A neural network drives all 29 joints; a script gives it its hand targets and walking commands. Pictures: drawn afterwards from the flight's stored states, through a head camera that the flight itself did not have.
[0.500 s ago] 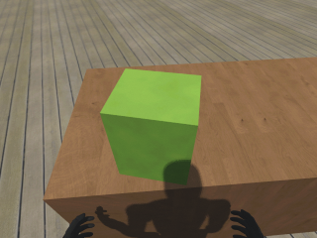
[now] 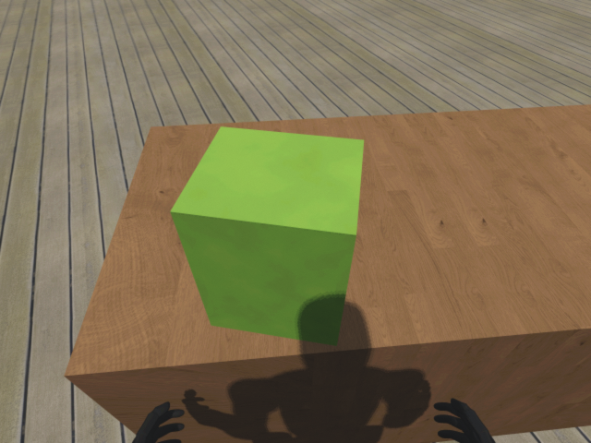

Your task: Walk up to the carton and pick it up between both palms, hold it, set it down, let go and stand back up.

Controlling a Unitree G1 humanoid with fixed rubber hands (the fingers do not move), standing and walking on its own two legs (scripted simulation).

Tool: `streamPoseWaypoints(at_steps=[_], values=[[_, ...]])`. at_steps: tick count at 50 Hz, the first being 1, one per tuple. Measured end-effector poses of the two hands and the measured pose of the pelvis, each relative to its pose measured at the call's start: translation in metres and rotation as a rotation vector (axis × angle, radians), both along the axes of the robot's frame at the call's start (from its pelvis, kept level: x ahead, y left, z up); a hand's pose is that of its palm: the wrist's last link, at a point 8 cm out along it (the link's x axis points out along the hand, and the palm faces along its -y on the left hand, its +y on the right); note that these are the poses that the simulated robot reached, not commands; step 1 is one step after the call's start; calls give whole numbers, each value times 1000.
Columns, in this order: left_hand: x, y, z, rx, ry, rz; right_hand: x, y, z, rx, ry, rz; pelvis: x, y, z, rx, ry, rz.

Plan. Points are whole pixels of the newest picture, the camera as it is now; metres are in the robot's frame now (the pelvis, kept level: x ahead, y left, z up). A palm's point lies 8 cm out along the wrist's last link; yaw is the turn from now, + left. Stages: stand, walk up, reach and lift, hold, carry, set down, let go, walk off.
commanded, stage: let go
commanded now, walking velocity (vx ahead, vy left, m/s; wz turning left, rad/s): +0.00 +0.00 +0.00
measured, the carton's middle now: (281, 240) +0.41 +0.04 +0.07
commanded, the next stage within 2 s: stand in 0.38 s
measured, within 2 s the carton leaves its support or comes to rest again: neither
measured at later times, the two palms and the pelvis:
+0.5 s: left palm out of the picture +0.14 +0.25 -0.08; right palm out of the picture +0.13 -0.23 -0.10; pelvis +0.00 +0.01 +0.00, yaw +0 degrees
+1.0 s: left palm out of the picture +0.00 +0.28 -0.12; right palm out of the picture +0.02 -0.23 -0.13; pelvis -0.03 +0.02 -0.01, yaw +2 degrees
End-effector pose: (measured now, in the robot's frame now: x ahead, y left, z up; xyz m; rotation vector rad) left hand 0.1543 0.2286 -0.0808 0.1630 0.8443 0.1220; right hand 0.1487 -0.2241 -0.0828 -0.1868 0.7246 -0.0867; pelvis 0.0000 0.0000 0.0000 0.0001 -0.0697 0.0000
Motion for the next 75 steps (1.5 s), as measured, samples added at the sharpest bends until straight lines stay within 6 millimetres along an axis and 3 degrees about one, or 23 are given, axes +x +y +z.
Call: streamPoseWaypoints(at_steps=[22,32,42,63,75], values=[[-3,9,0,24,-29,-22,-8,2,-7,-4,44,-11,-1,7,-2,-5,21,1],[-67,48,-14,85,69,38,-62,-17,-31,-40,259,-64,-1,15,-6,-5,33,19],[-122,53,-30,76,194,53,-108,-11,-40,-43,364,-66,-16,21,-6,-3,27,26],[-195,56,-43,74,350,79,-164,-2,-52,-29,470,-84,-40,26,-7,2,23,26],[-206,46,-47,65,403,90,-176,-6,-56,-27,520,-99,-39,21,-7,4,31,23]])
